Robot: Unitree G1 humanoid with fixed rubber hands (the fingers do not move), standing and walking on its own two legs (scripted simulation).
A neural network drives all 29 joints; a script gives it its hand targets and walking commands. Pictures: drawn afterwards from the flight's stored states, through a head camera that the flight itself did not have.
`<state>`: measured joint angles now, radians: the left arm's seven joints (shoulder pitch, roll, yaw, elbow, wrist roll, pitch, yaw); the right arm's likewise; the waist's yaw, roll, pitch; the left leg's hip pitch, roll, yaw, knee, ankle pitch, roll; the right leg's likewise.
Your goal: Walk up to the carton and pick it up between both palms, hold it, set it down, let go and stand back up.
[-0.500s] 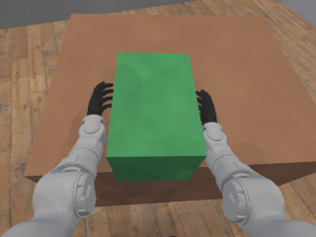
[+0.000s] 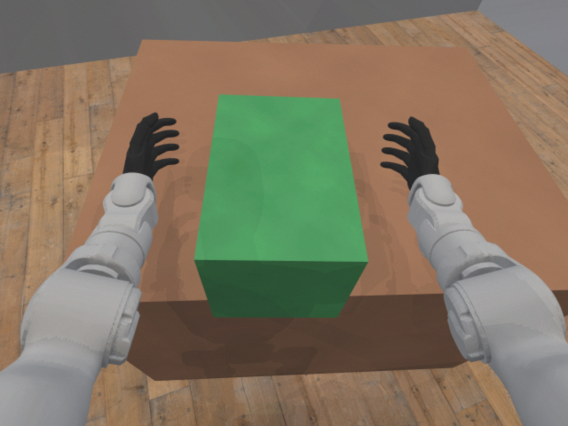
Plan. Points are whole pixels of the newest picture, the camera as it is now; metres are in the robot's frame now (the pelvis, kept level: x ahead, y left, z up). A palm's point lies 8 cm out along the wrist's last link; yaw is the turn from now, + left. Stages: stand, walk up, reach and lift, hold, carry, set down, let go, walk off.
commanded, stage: set down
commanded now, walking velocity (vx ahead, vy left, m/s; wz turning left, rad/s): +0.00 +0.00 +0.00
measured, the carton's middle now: (277, 205) +0.45 +0.02 +0.02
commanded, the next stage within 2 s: none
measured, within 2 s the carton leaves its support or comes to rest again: neither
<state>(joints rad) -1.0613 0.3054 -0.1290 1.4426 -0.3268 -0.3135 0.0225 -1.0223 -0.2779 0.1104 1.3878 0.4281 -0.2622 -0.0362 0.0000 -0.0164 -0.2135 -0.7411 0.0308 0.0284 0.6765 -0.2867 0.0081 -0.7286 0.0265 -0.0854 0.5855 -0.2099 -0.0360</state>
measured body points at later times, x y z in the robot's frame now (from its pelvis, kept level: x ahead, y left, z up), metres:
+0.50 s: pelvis -0.01 -0.02 +0.02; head +0.02 +0.01 +0.47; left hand +0.46 +0.21 +0.17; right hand +0.46 -0.18 +0.18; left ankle +0.01 +0.10 -0.72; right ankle +0.03 -0.10 -0.72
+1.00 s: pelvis +0.01 -0.01 +0.03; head +0.00 +0.01 +0.48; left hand +0.39 +0.22 +0.11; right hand +0.38 -0.17 +0.10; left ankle +0.01 +0.10 -0.72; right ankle +0.03 -0.10 -0.72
